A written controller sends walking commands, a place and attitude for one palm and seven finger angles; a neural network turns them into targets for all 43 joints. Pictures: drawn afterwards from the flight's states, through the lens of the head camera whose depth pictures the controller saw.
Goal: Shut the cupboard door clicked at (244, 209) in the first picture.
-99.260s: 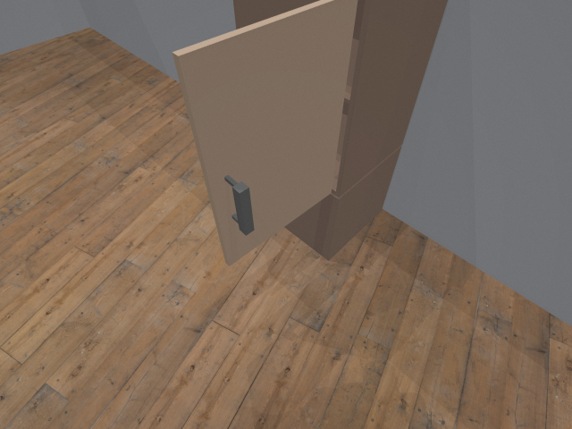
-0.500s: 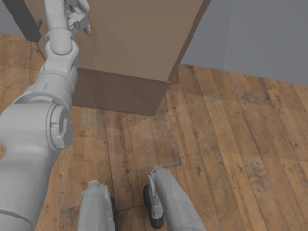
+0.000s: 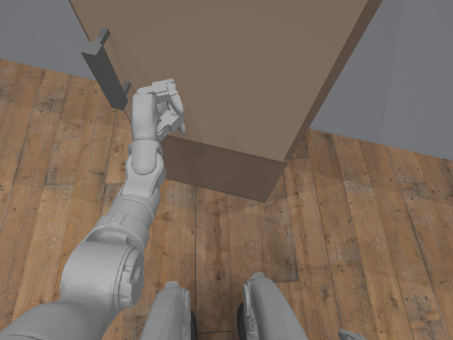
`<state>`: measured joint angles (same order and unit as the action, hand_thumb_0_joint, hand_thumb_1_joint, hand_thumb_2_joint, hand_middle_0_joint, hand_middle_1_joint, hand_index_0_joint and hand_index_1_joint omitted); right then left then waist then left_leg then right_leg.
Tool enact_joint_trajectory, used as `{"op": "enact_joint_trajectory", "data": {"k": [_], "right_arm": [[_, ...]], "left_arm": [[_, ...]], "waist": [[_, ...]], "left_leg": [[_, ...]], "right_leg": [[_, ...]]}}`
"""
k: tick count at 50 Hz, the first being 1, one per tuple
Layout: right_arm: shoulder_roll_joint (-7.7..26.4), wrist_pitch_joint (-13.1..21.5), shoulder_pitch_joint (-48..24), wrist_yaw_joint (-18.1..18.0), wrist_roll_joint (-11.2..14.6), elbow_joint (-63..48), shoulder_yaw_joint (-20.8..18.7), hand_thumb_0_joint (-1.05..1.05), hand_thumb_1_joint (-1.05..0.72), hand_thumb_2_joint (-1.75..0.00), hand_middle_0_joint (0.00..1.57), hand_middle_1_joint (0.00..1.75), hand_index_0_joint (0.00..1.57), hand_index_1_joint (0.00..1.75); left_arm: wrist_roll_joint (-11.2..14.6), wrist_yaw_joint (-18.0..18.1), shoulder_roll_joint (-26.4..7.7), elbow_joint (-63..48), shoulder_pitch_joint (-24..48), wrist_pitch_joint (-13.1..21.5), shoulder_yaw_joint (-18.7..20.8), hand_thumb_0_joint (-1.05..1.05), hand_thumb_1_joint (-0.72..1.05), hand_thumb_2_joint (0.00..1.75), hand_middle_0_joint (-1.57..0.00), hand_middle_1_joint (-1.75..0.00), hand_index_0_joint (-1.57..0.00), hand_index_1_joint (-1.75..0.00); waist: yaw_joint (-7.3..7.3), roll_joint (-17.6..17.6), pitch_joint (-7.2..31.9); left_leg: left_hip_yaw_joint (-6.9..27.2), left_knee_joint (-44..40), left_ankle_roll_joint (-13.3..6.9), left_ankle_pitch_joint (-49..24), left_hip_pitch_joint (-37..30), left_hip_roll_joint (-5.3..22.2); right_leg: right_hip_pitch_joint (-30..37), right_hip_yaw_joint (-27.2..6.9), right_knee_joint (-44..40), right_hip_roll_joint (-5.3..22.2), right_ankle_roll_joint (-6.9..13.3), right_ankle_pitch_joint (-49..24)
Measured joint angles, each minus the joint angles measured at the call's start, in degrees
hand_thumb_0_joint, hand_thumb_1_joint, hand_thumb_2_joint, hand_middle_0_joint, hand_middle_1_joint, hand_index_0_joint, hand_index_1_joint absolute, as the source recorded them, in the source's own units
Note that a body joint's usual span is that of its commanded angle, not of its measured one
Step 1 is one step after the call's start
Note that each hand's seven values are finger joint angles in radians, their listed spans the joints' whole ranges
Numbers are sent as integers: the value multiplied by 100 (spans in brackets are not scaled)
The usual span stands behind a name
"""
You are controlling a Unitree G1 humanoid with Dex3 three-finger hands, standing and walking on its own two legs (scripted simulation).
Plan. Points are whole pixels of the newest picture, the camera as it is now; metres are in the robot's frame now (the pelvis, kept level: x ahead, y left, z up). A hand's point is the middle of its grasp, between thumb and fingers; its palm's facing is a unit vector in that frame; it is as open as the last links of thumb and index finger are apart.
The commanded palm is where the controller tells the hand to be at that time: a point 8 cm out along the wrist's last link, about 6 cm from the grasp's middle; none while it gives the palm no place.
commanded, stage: draw the hand back to the body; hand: left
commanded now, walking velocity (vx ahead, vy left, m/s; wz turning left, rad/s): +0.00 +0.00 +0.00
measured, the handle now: (112, 71) +0.60 +0.17 +0.03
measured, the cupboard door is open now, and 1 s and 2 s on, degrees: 0 0 0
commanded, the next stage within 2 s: step back with the hand held close in 1.64 s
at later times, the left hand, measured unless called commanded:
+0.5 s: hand (110, 142) +0.38 +0.12 +0.15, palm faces -0.03 -1.00 -0.04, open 3.2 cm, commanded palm +0.34 +0.17 +0.14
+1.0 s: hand out of the picture +0.27 +0.23 +0.23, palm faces +0.25 -0.93 -0.27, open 4.2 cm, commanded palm +0.23 +0.28 +0.25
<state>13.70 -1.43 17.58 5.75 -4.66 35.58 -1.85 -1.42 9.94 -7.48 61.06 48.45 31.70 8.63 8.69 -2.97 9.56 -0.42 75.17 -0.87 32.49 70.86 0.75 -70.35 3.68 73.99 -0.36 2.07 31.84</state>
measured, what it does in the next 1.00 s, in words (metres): rises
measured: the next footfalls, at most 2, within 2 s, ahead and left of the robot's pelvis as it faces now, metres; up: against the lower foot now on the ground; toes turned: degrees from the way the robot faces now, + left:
none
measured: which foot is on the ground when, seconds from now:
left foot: down 0.00-1.00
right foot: down 0.00-1.00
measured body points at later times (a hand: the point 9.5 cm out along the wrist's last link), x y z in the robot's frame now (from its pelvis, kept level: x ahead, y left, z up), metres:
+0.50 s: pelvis +0.01 +0.00 +0.07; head +0.06 -0.01 +0.52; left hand +0.37 +0.17 +0.15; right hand +0.11 -0.25 -0.05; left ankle +0.02 +0.11 -0.61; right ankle +0.02 -0.10 -0.61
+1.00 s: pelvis +0.03 +0.02 +0.13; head +0.01 +0.00 +0.57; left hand +0.25 +0.28 +0.24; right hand +0.22 -0.18 +0.05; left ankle +0.02 +0.11 -0.61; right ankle +0.02 -0.10 -0.61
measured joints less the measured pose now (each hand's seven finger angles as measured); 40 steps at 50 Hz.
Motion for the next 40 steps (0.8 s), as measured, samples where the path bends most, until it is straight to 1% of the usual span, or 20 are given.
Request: {"op": "enact_joint_trajectory", "data": {"k": [5, 7, 9, 12, 13, 15, 18, 20, 24, 26, 29, 32, 34, 37, 40], "right_arm": [[-12, -49, -242, -75, 0, -12, -3, 1, -90, -89, 20, 30, 20, 30], [-15, -104, -263, -90, 27, -74, -20, 1, -90, -89, 20, 30, 20, 30], [-15, -177, -229, -111, 82, -162, -34, 1, -90, -89, 20, 30, 20, 30], [-23, -289, -101, -154, 215, -277, -31, 1, -90, -89, 20, 30, 20, 30], [-29, -320, -44, -177, 262, -308, -16, 1, -90, -89, 20, 30, 20, 30], [-45, -352, 63, -241, 360, -335, 36, 1, -90, -89, 20, 30, 20, 30], [-84, -316, 165, -361, 471, -318, 126, 1, -90, -89, 20, 30, 20, 30], [-96, -238, 190, -436, 514, -287, 167, 1, -90, -89, 20, 30, 20, 30], [-33, -110, 99, -527, 571, -252, 181, 1, -90, -89, 21, 30, 20, 30], [33, -89, 8, -552, 605, -293, 166, 1, -90, -89, 21, 30, 20, 30], [128, -82, -129, -598, 667, -432, 153, 1, -90, -89, 20, 30, 20, 30], [83, -248, -291, -777, 718, -582, 132, 1, -90, -89, 20, 30, 20, 30], [33, -309, -362, -918, 733, -659, 158, 1, -90, -89, 20, 30, 20, 30], [-41, -308, -452, -1073, 747, -689, 235, 1, -90, -89, 20, 30, 20, 30], [-96, -245, -540, -1156, 749, -648, 327, 1, -90, -89, 20, 30, 20, 30]], "left_arm": [[7, -68, 35, 78, 103, 41, -29, 2, 90, 90, -130, -150, -131, -150], [32, -136, 37, -195, -60, 12, 25, 2, 90, 90, -130, -150, -131, -149], [95, -225, 34, -641, -419, -65, 56, 2, 90, 90, -130, -150, -130, -149], [241, -373, 19, -1347, -1146, -328, -22, 2, 90, 90, -130, -150, -130, -149], [309, -427, 15, -1559, -1404, -439, -73, 2, 90, 90, -130, -150, -130, -149], [469, -538, 11, -1892, -1872, -652, -160, 2, 90, 90, -130, -150, -130, -149], [722, -685, -12, -2326, -2422, -844, -258, 2, 90, 90, -130, -150, -130, -149], [842, -798, -41, -2594, -2686, -814, -329, 2, 90, 90, -130, -150, -130, -149], [902, -1093, -143, -2978, -3011, -711, -512, 2, 90, 90, -130, -150, -130, -150], [913, -1252, -188, -3133, -3189, -798, -596, 2, 90, 90, -130, -149, -130, -149], [996, -1432, -217, -3430, -3600, -1100, -649, 2, 90, 90, -128, -147, -128, -147], [741, -1178, -361, -3970, -4169, -1607, -806, 2, 90, 90, -124, -142, -124, -142], [637, -987, -461, -4389, -4551, -1921, -868, 2, 90, 90, -120, -138, -120, -138], [555, -740, -618, -4923, -4944, -2261, -839, 2, 90, 90, -114, -131, -114, -131], [533, -575, -750, -5345, -5149, -2492, -715, 2, 89, 90, -106, -123, -106, -123]], "waist": [[3, 59, 36], [-16, 47, 49], [-77, 10, 47], [-244, -57, -2], [-310, -74, -21], [-433, -84, -58], [-547, -37, -114], [-591, 18, -129], [-618, 105, -147], [-620, 110, -172], [-633, 79, -224], [-670, 98, -337], [-701, 86, -387], [-789, 66, -469], [-898, 40, -573]], "left_leg": [[49, 20, 30, 11, -18, -18], [27, -5, 36, 16, -74, -1], [-28, -116, 36, 7, -247, 20], [-130, -465, 21, -72, -728, 32], [-154, -625, 49, -124, -928, 29], [-189, -959, 31, -238, -1344, 15], [-166, -1427, 8, -420, -1923, -12], [-114, -1652, 17, -517, -2229, -19], [-6, -1883, 30, -619, -2653, -21], [3, -1978, 19, -654, -2845, -21], [-45, -2173, -13, -720, -3167, -26], [-164, -2563, -43, -854, -3678, -64], [-202, -2863, -67, -958, -4028, -87], [-209, -3262, -89, -1103, -4512, -114], [-175, -3603, -104, -1229, -4945, -138]], "right_leg": [[34, 48, 27, 16, 31, 36], [74, 25, 6, -1, 35, 28], [212, -33, -87, -26, 31, 0], [633, -141, -385, -49, 9, -91], [815, -172, -522, -52, 0, -136], [1211, -212, -827, -49, -17, -240], [1801, -195, -1283, -37, -27, -400], [2139, -146, -1535, -36, -16, -489], [2643, -43, -1863, -43, -4, -606], [2852, -36, -1991, -46, -15, -658], [3164, -86, -2197, -47, -47, -748], [3601, -210, -2495, -18, -91, -862], [3930, -252, -2766, -3, -116, -962], [4418, -264, -3165, 13, -139, -1105], [4883, -236, -3545, 27, -157, -1238]]}}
